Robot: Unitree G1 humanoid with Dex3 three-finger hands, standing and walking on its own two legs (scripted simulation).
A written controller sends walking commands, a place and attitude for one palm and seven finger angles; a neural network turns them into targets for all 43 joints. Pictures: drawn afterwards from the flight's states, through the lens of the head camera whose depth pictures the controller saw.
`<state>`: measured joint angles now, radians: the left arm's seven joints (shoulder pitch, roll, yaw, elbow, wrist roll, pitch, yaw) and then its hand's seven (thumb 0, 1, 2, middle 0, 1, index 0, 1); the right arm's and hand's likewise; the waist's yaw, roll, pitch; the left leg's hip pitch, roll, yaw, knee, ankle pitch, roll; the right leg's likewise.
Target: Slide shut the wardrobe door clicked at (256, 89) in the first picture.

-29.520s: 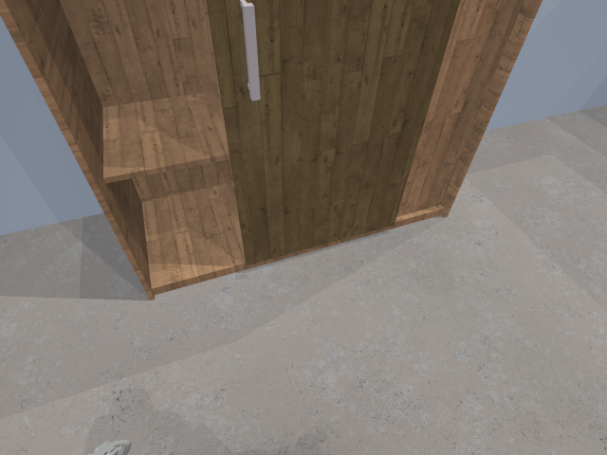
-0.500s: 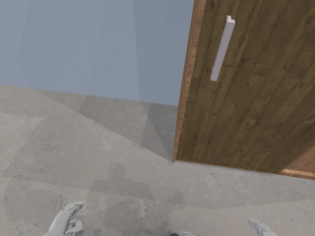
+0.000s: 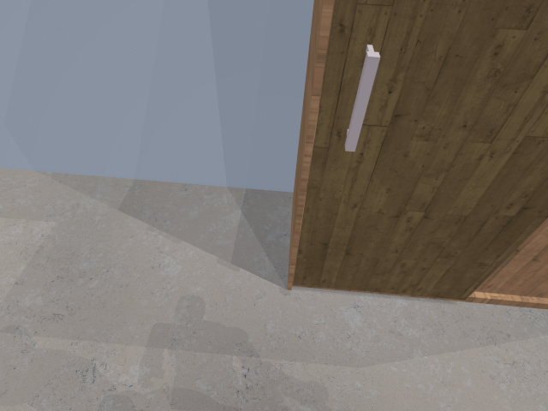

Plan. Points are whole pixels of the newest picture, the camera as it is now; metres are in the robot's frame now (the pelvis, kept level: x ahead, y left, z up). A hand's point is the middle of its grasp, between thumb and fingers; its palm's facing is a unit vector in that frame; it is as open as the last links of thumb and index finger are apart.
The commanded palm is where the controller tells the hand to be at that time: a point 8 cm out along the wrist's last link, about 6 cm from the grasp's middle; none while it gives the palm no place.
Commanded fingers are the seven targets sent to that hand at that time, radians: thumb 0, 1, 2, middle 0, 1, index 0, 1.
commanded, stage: let the arm hang, fingers relaxed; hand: right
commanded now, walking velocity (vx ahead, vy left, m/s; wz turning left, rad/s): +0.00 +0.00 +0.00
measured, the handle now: (359, 101) +0.68 -0.14 +0.12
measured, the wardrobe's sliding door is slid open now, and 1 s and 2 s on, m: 0.00 0.00 0.00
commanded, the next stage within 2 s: look to check the result in 0.38 s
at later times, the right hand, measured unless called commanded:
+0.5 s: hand out of the picture +0.10 -0.21 -0.16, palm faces -0.09 +0.95 -0.29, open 7.4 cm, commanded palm none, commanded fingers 0.00 -0.90 -0.90 0.20 0.30 0.20 0.30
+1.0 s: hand out of the picture +0.11 -0.23 -0.15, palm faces -0.05 +0.93 -0.35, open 7.4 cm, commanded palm none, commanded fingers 0.00 -0.90 -0.90 0.20 0.30 0.20 0.30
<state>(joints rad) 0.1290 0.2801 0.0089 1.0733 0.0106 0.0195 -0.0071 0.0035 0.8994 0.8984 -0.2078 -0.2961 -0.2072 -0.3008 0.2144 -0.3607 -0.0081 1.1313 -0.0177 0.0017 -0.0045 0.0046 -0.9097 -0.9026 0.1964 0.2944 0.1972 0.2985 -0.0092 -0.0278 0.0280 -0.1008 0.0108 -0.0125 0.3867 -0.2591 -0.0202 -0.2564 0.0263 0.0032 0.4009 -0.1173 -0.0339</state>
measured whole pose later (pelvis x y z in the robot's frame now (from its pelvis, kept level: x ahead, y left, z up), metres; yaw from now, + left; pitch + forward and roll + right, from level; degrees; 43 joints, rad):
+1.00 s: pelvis +0.04 +0.02 +0.00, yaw +2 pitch -2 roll +0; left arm 0.08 0.31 0.01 1.13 0.01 0.01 0.00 0.00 0.90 0.90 -0.21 -0.30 -0.21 -0.30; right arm 0.12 -0.34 0.00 1.13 -0.01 -0.01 -0.01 0.00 -0.91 -0.90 0.20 0.29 0.20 0.30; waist 0.00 0.00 0.05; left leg -0.01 -0.01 -0.04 0.29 -0.26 0.00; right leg -0.17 0.00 -0.02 0.34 -0.15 0.00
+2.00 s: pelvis +0.03 +0.01 +0.01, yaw +2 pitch -2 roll +0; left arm 0.09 0.33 0.01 1.14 0.01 0.00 0.00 0.00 0.90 0.90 -0.21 -0.30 -0.21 -0.30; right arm 0.12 -0.35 0.00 1.14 -0.01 -0.01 -0.01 0.00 -0.91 -0.90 0.20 0.29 0.20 0.30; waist 0.01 0.01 0.06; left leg -0.01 0.00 -0.04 0.28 -0.24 -0.01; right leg -0.17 0.01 -0.02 0.32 -0.13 -0.02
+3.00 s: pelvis +0.03 +0.02 +0.01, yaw +2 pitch -2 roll +0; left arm 0.09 0.33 0.01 1.14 0.01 0.00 0.00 0.00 0.90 0.90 -0.21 -0.30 -0.21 -0.30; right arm 0.12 -0.34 0.00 1.13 -0.01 -0.02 -0.01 0.00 -0.91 -0.90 0.20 0.29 0.20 0.30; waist 0.01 0.01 0.07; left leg 0.00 -0.01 -0.05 0.27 -0.24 0.00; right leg -0.15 0.00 -0.02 0.32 -0.13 -0.01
